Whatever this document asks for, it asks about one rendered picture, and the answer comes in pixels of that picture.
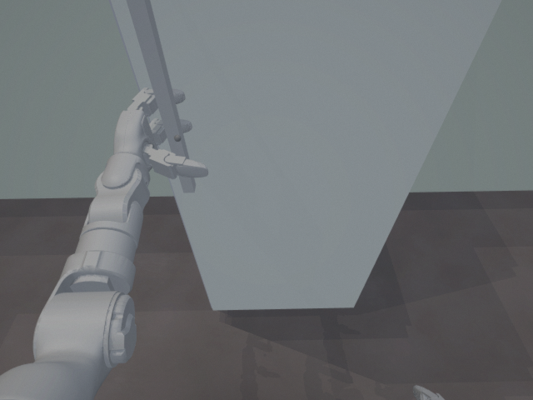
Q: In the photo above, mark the robot left hand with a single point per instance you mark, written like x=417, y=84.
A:
x=133, y=134

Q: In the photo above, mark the robot left upper arm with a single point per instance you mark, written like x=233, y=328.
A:
x=81, y=337

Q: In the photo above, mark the fridge door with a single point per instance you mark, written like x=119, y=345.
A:
x=313, y=118

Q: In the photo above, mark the handle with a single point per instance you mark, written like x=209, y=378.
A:
x=149, y=41

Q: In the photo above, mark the left robot forearm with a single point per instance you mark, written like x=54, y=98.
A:
x=105, y=253

